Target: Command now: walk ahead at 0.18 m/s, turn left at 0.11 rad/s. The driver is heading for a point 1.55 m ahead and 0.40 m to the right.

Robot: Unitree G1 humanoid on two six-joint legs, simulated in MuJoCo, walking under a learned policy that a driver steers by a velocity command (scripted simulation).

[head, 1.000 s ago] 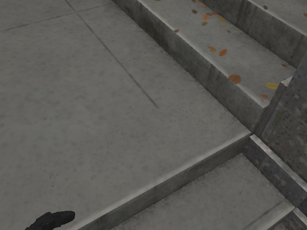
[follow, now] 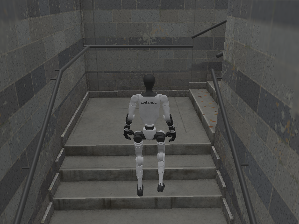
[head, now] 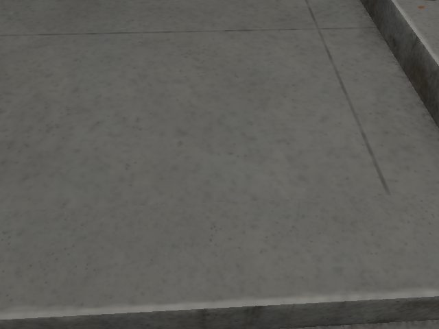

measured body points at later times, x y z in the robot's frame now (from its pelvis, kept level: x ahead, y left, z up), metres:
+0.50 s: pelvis +0.16 -0.03 +0.09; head +0.17 -0.03 +0.54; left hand +0.28 +0.20 -0.05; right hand +0.24 -0.29 -0.05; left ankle +0.04 +0.13 -0.49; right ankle +0.24 -0.10 -0.58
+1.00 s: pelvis +0.36 +0.03 +0.16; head +0.37 +0.04 +0.61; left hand +0.23 +0.17 +0.00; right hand +0.59 -0.12 +0.06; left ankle +0.54 +0.17 -0.36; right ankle +0.24 -0.10 -0.58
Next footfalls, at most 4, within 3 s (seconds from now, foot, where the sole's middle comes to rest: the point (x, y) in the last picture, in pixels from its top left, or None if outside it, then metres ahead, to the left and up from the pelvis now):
0.32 right None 0.28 -0.10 -0.62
1.06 left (143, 262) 0.59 0.20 -0.47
1.68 right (234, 187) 0.83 -0.04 -0.47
2.18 left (174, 166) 0.92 0.14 -0.47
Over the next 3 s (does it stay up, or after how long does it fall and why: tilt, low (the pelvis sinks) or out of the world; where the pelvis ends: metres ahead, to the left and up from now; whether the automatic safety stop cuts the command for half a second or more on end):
stays up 0.80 0.05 0.31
